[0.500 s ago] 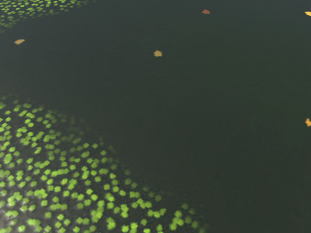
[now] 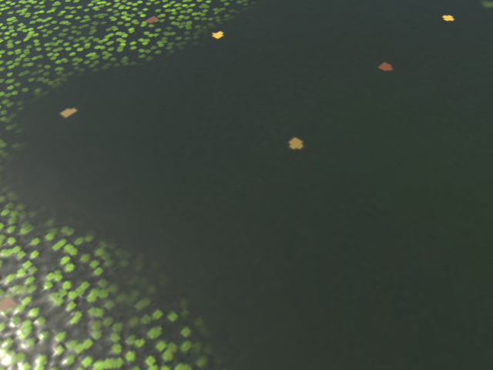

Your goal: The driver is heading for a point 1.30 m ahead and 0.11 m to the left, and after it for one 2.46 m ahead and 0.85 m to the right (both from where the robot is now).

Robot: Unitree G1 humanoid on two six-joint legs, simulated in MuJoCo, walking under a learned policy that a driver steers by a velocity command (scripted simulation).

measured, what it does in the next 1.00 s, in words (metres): walks ahead: left foot, then right foot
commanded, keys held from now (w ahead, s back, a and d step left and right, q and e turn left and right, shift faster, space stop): w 1.00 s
